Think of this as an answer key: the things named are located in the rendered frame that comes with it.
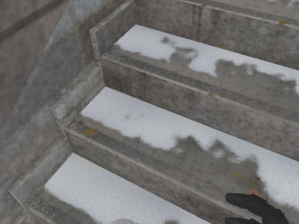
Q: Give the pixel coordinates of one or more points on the robot right hand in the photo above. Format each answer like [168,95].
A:
[257,206]

